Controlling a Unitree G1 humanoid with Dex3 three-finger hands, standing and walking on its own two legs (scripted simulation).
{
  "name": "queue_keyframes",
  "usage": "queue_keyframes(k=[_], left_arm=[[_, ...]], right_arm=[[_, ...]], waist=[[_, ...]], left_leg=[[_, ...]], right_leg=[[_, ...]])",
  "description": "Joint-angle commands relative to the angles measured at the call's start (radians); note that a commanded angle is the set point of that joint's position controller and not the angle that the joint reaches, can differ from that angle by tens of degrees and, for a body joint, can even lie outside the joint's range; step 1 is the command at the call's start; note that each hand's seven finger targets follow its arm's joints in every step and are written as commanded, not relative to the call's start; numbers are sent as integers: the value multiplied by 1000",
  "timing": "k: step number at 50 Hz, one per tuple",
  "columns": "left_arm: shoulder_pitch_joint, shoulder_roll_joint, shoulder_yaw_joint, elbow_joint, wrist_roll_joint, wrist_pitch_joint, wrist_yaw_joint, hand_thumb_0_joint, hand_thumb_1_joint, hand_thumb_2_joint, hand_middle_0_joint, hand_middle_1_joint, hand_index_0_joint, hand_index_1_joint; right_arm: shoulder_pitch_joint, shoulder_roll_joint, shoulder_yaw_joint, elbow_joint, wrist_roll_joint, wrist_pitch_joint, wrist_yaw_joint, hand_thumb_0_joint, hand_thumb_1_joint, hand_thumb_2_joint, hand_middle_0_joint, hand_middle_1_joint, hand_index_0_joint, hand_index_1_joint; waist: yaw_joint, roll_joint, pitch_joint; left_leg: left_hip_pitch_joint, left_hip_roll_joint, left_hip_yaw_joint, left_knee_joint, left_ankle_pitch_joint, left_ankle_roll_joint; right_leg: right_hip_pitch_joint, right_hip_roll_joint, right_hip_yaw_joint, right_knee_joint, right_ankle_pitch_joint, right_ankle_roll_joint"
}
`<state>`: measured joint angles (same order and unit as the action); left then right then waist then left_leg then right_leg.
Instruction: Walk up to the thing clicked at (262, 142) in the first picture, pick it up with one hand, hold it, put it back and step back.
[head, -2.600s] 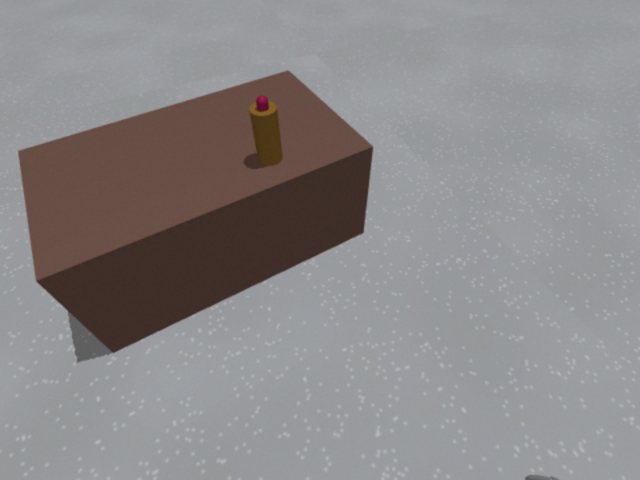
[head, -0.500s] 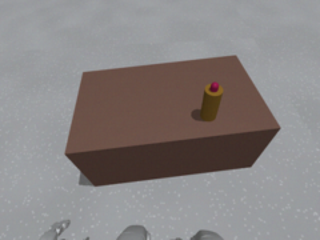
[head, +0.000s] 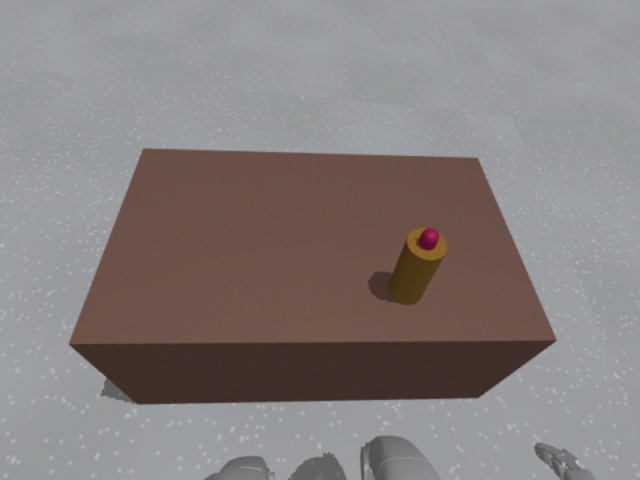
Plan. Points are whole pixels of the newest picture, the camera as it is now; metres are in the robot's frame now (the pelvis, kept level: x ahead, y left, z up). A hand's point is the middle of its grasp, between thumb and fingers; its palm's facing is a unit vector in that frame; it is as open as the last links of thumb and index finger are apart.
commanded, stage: walk up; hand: right
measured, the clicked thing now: (417, 264) +0.53 -0.20 -0.20
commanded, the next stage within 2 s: none
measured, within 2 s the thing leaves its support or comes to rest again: neither
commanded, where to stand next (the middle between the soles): +0.09 +0.00 m, yaw +2 degrees
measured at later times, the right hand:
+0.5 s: hand out of the picture +0.12 -0.32 -0.18, palm faces -0.16 +0.93 -0.33, open 7.4 cm
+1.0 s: hand out of the picture +0.13 -0.27 -0.15, palm faces -0.09 +0.93 -0.35, open 7.4 cm
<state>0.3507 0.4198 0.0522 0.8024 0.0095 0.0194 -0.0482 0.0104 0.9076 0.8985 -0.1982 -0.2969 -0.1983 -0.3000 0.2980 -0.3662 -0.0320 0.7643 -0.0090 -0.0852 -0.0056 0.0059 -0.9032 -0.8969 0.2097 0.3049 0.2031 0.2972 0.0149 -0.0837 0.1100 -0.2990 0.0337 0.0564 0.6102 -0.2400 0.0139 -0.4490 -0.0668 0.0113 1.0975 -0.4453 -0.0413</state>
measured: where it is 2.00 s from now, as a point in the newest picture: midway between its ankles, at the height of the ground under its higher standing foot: outside the picture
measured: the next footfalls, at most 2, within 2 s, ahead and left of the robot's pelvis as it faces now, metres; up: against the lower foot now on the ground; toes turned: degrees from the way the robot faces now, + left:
right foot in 0.16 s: +0.10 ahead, -0.15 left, +0.00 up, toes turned +3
left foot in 0.56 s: +0.05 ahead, +0.11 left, +0.00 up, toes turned +5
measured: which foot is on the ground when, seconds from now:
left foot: down 0.00-0.18, up 0.20-0.54, down 0.56-1.00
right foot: up 0.00-0.14, down 0.16-1.00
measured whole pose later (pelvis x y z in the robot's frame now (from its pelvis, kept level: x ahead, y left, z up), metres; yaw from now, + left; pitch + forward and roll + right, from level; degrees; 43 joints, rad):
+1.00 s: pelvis +0.02 -0.02 +0.00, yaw +4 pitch -2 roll +1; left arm 0.20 0.37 0.00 0.98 0.01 -0.03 0.00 0.01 0.90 0.90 -0.20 -0.30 -0.20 -0.30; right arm 0.17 -0.39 -0.04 0.96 -0.01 0.00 0.02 0.01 -0.91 -0.90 0.21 0.30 0.20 0.30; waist 0.01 0.01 0.08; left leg -0.27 0.01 0.02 0.66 -0.35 0.01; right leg -0.33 -0.05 -0.02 0.69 -0.31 0.01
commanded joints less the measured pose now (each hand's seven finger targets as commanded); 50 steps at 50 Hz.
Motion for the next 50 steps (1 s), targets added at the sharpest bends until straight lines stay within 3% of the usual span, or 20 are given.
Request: queue_keyframes(k=[1, 5, 7, 8, 9, 10, 11, 14, 22, 27, 28, 30, 32, 34, 38, 40, 42, 44, 47, 50], left_arm=[[112, 143, 56, -13, -17, -36, 18, 0, 900, 900, -200, -300, -200, -300], [113, 160, 65, 31, -20, -63, 50, 0, 900, 900, -200, -300, -200, -300], [175, 192, 76, 74, -10, -78, 69, 0, 900, 900, -200, -300, -200, -300], [166, 273, 95, 66, 7, -87, 78, 0, 900, 900, -200, -300, -200, -300], [99, 339, 100, 22, 22, -98, 85, 0, 900, 900, -200, -300, -200, -300], [-2, 377, 100, -12, 16, -93, 91, 0, 900, 900, -200, -300, -200, -300], [-64, 377, 99, -25, 18, -91, 97, 0, 900, 900, -200, -300, -200, -300], [-62, 295, 83, -3, 17, -93, 101, 0, 900, 900, -200, -300, -200, -300], [3, 295, 97, -7, 31, -85, 96, 0, 900, 900, -200, -300, -200, -300], [-95, 291, 75, -25, 10, -66, 88, 0, 900, 900, -200, -300, -200, -300], [-88, 248, 56, -22, 6, -60, 89, 0, 900, 900, -200, -300, -200, -300], [-114, 178, 30, -24, -6, -47, 99, 0, 900, 900, -200, -300, -200, -300], [-112, 268, 53, 28, 2, -56, 100, 0, 900, 900, -200, -300, -200, -300], [-62, 219, 44, 61, -9, -67, 88, 0, 900, 900, -200, -300, -200, -300], [-48, 172, 32, 92, -5, -86, 79, 0, 900, 900, -200, -300, -200, -300], [-19, 196, 39, 120, 7, -100, 86, 0, 900, 900, -200, -300, -200, -300], [-71, 307, 58, 110, 14, -106, 87, 0, 900, 900, -200, -300, -200, -300], [-184, 300, 49, 88, 10, -94, 76, 0, 900, 900, -200, -300, -200, -300], [-225, 198, 9, 83, 3, -87, 67, 0, 900, 900, -200, -300, -200, -300], [-169, 167, 0, 131, -7, -72, 59, 0, 900, 900, -200, -300, -200, -300]], right_arm=[[-49, -263, -68, -56, -7, -4, -13, 0, -900, -900, 200, 300, 200, 300], [-96, -281, -73, -61, -10, 47, 5, 0, -900, -900, 200, 300, 200, 300], [-136, -231, -66, -74, -1, 77, 6, 0, -900, -900, 200, 300, 200, 300], [-113, -169, -51, -81, 5, 86, 5, 0, -900, -900, 200, 300, 200, 300], [-59, -126, -37, -78, 5, 100, 1, 0, -900, -900, 200, 300, 200, 300], [-44, -195, -61, -63, 1, 114, -8, 0, -900, -900, 200, 300, 200, 300], [-55, -235, -78, -42, -6, 117, -11, 0, -900, -900, 200, 300, 200, 300], [-27, -252, -96, 17, 6, 120, 4, 0, -900, -900, 200, 300, 200, 300], [-108, -228, -83, 25, -18, 121, 26, 0, -900, -900, 200, 300, 200, 300], [3, -225, -90, 90, -21, 99, 31, 0, -900, -900, 200, 300, 200, 300], [41, -248, -100, 109, -29, 93, 27, 0, -900, -900, 200, 300, 200, 300], [-28, -394, -123, 60, -41, 89, 23, 0, -900, -900, 200, 300, 200, 300], [-120, -358, -110, 50, -27, 95, 28, 0, -900, -900, 200, 300, 200, 300], [-151, -279, -81, 38, -30, 82, 18, 0, -900, -900, 200, 300, 200, 300], [-150, -282, -74, 62, -9, 73, 15, 0, -900, -900, 200, 300, 200, 300], [-155, -224, -52, 54, 7, 78, 13, 0, -900, -900, 200, 300, 200, 300], [-131, -181, -39, 59, 12, 81, 5, 0, -900, -900, 200, 300, 200, 300], [-77, -225, -61, 118, -1, 80, -5, 0, -900, -900, 200, 300, 200, 300], [-79, -238, -65, 156, 1, 59, 8, 0, -900, -900, 200, 300, 200, 300], [-188, -278, -56, 143, -3, 50, 7, 0, -900, -900, 200, 300, 200, 300]], waist=[[18, 316, -22], [20, 339, -98], [64, 181, -136], [76, -39, -116], [36, -134, -102], [9, -100, -98], [-3, -113, -67], [-14, -93, -87], [60, -174, -146], [-21, -93, -162], [-44, -6, -175], [-57, 339, -88], [-30, 269, 6], [-6, 256, -6], [14, 279, -86], [40, 194, -124], [8, -19, -130], [-38, -31, -82], [-52, 43, -104], [13, 100, -97]], left_leg=[[-109, 157, -109, -226, 223, 194], [-148, 130, -108, -64, 177, 191], [-180, 59, -55, 157, 17, 131], [-265, -21, -10, 354, -138, 79], [-334, -70, -117, 473, -328, 33], [-279, -20, -194, 553, -373, 17], [-302, 23, -205, 579, -355, 17], [-285, -11, -192, 586, -233, 6], [-243, -2, -89, 281, -310, -22], [75, -52, -10, -27, -93, 14], [169, -47, -59, -104, -100, 32], [57, 274, -587, -348, -477, 185], [-126, 279, -524, -311, -467, 253], [-17, 154, -321, -203, -82, 183], [11, 163, -246, -81, 204, 165], [-34, 129, -179, 39, 217, 108], [-172, -19, -63, 194, -156, 21], [-31, 14, -94, 169, -286, 30], [95, 58, -183, -120, -69, 69], [2, 213, -337, -242, -201, 146]], right_leg=[[66, -24, -42, -208, 94, 37], [209, 30, -107, -374, 239, 54], [294, 61, -113, -521, 341, 54], [289, -82, 89, -652, 352, 17], [216, -338, 457, -762, 355, -73], [131, -421, 556, -789, 298, -206], [110, -426, 585, -783, 243, -252], [153, -246, 259, -665, 281, -148], [279, -241, 210, -634, 182, -180], [74, -217, 115, -502, 275, -127], [-9, -177, 71, -390, 231, -83], [-239, 27, -67, -145, -156, 16], [-91, -19, 0, -85, -159, 6], [-101, -10, 11, -192, -45, 12], [124, 39, -69, -462, 72, 19], [282, 28, -12, -635, 248, 3], [305, -254, 421, -721, 265, -141], [119, -296, 409, -700, 178, -202], [75, -89, 122, -576, 221, -40], [141, 36, -6, -501, 79, 13]])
